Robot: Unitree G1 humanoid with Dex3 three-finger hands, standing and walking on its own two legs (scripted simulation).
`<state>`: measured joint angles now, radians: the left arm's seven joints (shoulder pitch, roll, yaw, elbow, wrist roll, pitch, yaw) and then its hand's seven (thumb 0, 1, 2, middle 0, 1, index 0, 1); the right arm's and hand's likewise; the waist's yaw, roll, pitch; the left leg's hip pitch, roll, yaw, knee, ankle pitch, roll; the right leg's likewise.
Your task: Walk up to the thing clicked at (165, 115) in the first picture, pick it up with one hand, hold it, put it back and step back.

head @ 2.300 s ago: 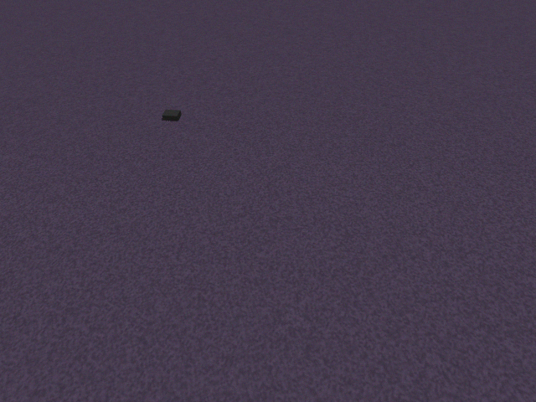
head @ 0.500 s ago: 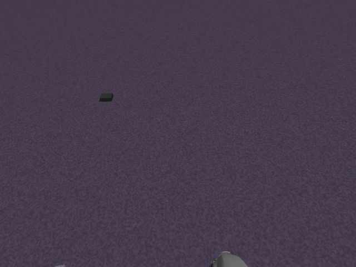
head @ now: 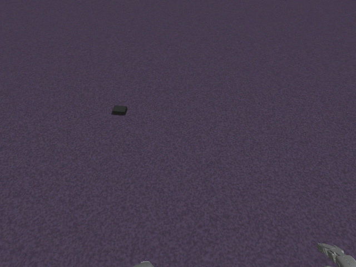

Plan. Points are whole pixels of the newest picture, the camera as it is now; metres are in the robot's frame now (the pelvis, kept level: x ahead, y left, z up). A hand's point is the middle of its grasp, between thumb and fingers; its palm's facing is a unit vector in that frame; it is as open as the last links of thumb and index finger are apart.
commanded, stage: walk up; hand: left
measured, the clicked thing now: (119, 110) +1.38 +0.51 -0.73
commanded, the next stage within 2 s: none
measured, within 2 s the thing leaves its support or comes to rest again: neither
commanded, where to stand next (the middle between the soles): +0.99 +0.29 m, yaw -4 degrees
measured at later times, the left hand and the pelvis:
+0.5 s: hand (88, 176) +0.39 +0.30 -0.10, palm faces -0.05 -0.91 -0.42, open 7.3 cm; pelvis +0.26 +0.04 +0.01, yaw -1 degrees
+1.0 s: hand (61, 147) +0.52 +0.44 -0.13, palm faces -0.05 -0.91 -0.40, open 7.4 cm; pelvis +0.48 +0.15 +0.02, yaw -1 degrees
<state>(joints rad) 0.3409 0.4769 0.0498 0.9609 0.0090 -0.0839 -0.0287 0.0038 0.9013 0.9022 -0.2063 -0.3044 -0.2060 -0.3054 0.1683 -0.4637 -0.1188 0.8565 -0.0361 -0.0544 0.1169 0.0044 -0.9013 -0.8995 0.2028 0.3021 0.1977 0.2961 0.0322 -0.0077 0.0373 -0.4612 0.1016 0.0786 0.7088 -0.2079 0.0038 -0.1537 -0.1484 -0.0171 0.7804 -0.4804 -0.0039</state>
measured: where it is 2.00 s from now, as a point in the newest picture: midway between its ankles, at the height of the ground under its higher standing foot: (141, 165)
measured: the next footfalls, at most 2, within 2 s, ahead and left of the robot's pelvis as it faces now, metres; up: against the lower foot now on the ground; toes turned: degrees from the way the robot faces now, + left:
right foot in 0.40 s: +0.38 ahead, -0.07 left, +0.00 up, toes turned -7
left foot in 0.84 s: +0.56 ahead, +0.27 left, +0.00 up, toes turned +6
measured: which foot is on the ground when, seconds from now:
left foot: down 0.00-0.42, up 0.44-0.82, down 0.84-1.00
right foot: up 0.00-0.38, down 0.40-0.86, up 0.88-1.00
